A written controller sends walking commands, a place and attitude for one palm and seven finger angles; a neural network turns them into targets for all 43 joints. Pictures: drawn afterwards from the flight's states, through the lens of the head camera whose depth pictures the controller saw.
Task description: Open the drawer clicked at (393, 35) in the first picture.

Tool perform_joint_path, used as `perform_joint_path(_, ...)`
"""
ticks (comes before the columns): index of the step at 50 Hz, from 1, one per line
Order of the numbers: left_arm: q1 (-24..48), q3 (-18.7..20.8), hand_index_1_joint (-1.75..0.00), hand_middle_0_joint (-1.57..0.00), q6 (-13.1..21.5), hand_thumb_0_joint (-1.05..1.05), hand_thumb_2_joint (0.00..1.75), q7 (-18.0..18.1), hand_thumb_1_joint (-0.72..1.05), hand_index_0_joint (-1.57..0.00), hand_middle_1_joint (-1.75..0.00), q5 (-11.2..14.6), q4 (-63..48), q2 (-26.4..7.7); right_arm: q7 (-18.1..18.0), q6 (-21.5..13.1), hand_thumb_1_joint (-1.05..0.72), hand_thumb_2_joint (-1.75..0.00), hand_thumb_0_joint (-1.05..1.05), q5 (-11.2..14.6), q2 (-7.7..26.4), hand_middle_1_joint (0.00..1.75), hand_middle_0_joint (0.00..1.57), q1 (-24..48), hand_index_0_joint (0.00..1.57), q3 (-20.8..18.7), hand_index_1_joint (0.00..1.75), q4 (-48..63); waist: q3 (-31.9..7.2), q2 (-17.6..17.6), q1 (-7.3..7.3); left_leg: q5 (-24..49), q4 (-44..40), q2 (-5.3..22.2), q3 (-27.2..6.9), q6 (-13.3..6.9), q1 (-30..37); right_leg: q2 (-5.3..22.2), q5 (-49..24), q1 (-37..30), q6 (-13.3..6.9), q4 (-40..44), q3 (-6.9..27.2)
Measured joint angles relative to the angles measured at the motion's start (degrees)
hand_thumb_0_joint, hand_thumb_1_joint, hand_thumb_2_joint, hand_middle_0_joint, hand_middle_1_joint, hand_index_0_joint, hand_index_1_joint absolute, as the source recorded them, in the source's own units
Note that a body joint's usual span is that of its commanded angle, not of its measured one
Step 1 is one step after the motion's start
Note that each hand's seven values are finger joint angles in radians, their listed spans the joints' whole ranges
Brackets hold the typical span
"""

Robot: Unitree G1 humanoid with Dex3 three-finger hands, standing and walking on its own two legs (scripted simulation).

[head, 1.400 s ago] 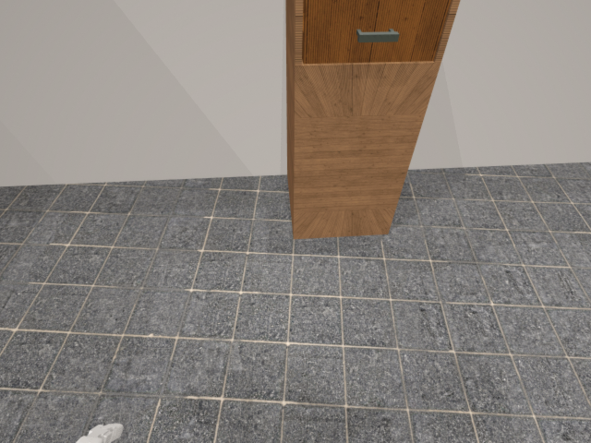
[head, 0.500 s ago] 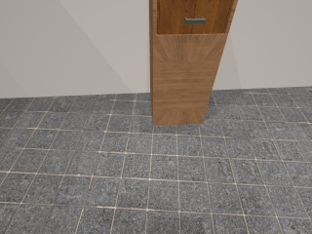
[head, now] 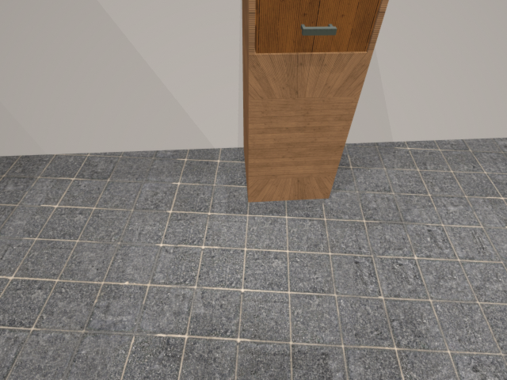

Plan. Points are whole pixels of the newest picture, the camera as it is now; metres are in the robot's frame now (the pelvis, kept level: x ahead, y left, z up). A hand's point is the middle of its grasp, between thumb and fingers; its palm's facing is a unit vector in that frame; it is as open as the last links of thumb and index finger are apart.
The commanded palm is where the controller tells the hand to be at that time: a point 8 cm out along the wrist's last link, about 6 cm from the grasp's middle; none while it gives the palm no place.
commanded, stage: look at it before walking up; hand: left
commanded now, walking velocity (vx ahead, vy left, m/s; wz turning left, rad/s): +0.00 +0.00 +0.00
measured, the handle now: (317, 28) +1.10 -0.14 +0.10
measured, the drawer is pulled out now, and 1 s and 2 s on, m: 0.00 0.00 0.00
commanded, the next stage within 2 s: walk to a spot facing it in 0.04 s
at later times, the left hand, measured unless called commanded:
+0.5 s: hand out of the picture +0.06 +0.19 -0.18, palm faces -0.14 -0.95 -0.28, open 7.4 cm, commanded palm none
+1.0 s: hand out of the picture +0.08 +0.17 -0.17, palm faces -0.32 -0.92 -0.23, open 7.4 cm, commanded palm none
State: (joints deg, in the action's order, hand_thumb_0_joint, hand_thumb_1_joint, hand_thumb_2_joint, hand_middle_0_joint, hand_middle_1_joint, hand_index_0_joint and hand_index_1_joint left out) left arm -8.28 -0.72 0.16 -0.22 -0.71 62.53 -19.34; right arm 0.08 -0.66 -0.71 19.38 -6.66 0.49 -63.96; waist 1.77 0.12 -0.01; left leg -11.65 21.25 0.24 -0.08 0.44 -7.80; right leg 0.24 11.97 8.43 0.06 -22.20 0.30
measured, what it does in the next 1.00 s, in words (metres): lifts its left foot, turning right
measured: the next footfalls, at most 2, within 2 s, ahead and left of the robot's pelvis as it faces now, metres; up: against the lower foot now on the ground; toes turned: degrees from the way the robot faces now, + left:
left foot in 1.08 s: +0.04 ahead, +0.11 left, +0.00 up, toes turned -28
right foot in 1.68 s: +0.15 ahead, -0.21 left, +0.00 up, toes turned -57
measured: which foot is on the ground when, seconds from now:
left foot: down 0.00-0.54, up 0.56-1.00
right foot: down 0.00-1.00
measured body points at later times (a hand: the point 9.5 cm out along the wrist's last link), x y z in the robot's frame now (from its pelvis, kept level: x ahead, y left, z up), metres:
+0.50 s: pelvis -0.02 -0.01 -0.02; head +0.01 -0.03 +0.43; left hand +0.07 +0.24 -0.16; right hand +0.03 -0.28 -0.17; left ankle +0.00 +0.12 -0.75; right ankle -0.02 -0.11 -0.73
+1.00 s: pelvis -0.03 +0.00 -0.01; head +0.00 -0.01 +0.44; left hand +0.10 +0.22 -0.15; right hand -0.03 -0.29 -0.14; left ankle -0.01 +0.14 -0.71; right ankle -0.02 -0.11 -0.75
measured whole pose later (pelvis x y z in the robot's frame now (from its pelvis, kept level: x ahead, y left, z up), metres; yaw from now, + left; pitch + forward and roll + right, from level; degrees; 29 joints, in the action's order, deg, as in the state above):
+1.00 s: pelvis -0.03 +0.00 -0.01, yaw -24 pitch +2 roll +0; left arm -15.8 3.4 -2.1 -0.4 -1.4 53.0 -12.2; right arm -1.2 2.5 -1.2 14.4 -7.1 -3.2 -53.7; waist 1.4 0.4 2.9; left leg -23.5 48.5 1.4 -1.7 3.6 -21.6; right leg -6.9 8.0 18.3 -2.6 -24.9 9.7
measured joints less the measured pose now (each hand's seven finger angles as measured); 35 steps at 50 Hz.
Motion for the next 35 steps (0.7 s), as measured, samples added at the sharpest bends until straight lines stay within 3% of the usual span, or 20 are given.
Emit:
perform_joint_path(11, 0.12, 0.19, -0.3, -0.2, -0.23, 0.0, 0.89, 0.03, 0.91, -0.2, -0.3, -0.04, -0.44, -0.06, -0.18, 0.03, -0.91, -0.89, 0.0, -0.07, 0.03, 0.3, 0.2, 0.77, 0.2, -0.05, 0.3, 0.43, -0.16, -0.1, 0.44, -0.23, -0.21, 0.19, 0.59, 0.03, 0.67, -0.19, 0.06, -0.36, 0.0, 0.1, 0.57)
perform_joint_path(20, -2.66, 1.43, -0.3, -0.2, -3.29, 0.0, 0.89, 0.0, 0.91, -0.2, -0.3, -0.24, -4.17, 2.37, -1.19, 1.55, -0.91, -0.9, 0.0, -0.28, -3.84, 0.29, 0.2, 0.04, 0.2, -1.19, 0.3, 5.36, 1.38, 0.96, 0.94, -4.08, 7.07, 1.51, 5.47, 0.26, -3.07, -1.7, 3.17, 6.9, -0.12, -10.25, 4.94)
perform_joint_path(24, -3.98, 2.22, -0.3, -0.2, -4.31, 0.0, 0.89, -0.54, 0.91, -0.2, -0.3, -0.28, -5.89, 4.18, -1.06, 1.91, -0.91, -0.89, 0.0, -0.45, -5.55, 0.29, 0.2, -0.93, 0.2, -1.72, 0.3, 6.76, 3.09, 1.03, 1.48, -5.96, 10.48, 2.79, 8.61, 0.67, -3.68, -0.72, 12.03, 11.58, 0.52, -22.77, 1.52)
perform_joint_path(27, -5.83, 2.55, -0.3, -0.2, -3.76, 0.0, 0.89, -1.09, 0.91, -0.2, -0.3, -0.48, -7.58, 5.73, -0.89, 2.59, -0.91, -0.89, 0.0, -0.56, -5.65, 0.3, 0.2, -1.97, 0.2, -2.24, 0.3, 7.36, 3.21, -0.67, 1.89, -8.75, 16.02, 5.21, 9.87, 2.0, -5.86, 0.12, 7.76, 9.92, 0.36, -18.9, -0.87)
perform_joint_path(30, -6.56, 2.53, -0.3, -0.2, -2.7, 0.0, 0.89, -0.4, 0.91, -0.2, -0.3, -0.7, -8.2, 7.27, -0.98, 4.02, -0.91, -0.89, 0.0, -0.26, -5.49, 0.29, 0.2, -2.02, 0.2, -3.06, 0.3, 7.49, 3.84, -2.38, 1.48, -16.12, 31.85, 4.38, 4.06, 2.23, -13.08, -1.69, 8.09, 11.09, -3.06, -19.83, -1.67)
perform_joint_path(32, -7.12, 2.65, -0.3, -0.2, -2.76, 0.0, 0.89, -0.04, 0.91, -0.2, -0.3, -0.58, -8.52, 8.07, -0.84, 4.43, -0.91, -0.89, 0.0, -0.2, -5.58, 0.29, 0.2, -2.07, 0.2, -3.35, 0.3, 7.42, 3.88, -2.33, 1.71, -14.75, 39.15, 3.25, 2.05, 2.1, -16.61, -2.44, 7.09, 10.42, -4.17, -17.0, -1.24)
perform_joint_path(35, -7.87, 2.68, -0.3, -0.2, -2.59, 0.0, 0.89, 0.11, 0.91, -0.2, -0.3, -0.3, -8.69, 8.66, -0.68, 4.22, -0.91, -0.89, 0.0, -0.37, -5.7, 0.29, 0.2, -1.6, 0.2, -3.52, 0.3, 7.84, 3.76, -1.42, 1.92, -10.23, 43.11, 2.61, 0.93, 2.63, -19.56, -3.35, 3.19, 9.5, -4.44, -11.41, 0.55)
